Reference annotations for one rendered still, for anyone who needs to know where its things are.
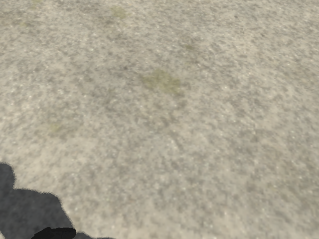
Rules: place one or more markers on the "left robot hand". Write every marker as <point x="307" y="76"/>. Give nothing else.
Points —
<point x="56" y="233"/>

